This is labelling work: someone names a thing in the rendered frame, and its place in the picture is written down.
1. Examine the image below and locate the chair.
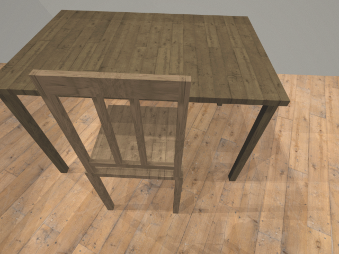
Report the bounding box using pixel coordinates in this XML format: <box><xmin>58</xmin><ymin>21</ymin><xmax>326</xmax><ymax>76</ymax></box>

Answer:
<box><xmin>29</xmin><ymin>69</ymin><xmax>191</xmax><ymax>214</ymax></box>

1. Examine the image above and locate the table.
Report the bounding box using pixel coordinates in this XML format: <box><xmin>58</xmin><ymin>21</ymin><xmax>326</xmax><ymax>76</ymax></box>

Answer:
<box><xmin>0</xmin><ymin>10</ymin><xmax>290</xmax><ymax>181</ymax></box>

